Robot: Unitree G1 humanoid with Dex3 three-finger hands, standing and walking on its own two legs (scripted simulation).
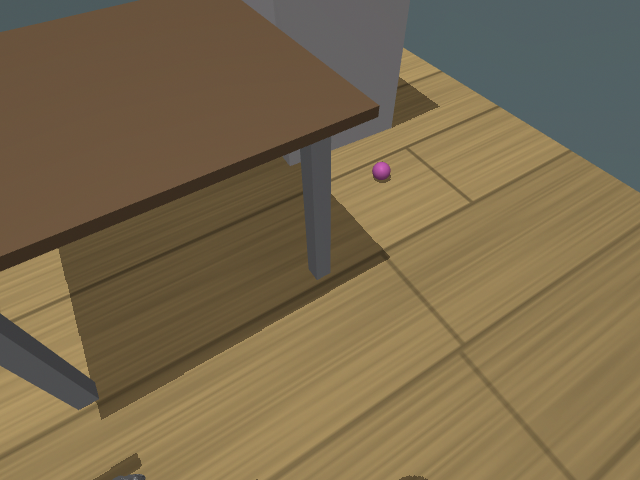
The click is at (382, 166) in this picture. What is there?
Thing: free ball
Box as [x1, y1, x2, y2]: [372, 162, 389, 179]
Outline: 378,162 374,165 372,172 376,178 383,179 387,177 389,174 389,167 384,162
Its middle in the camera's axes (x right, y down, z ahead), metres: +0.29 -0.28 +1.79
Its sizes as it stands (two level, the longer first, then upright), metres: 0.083 0.083 0.083
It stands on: the floor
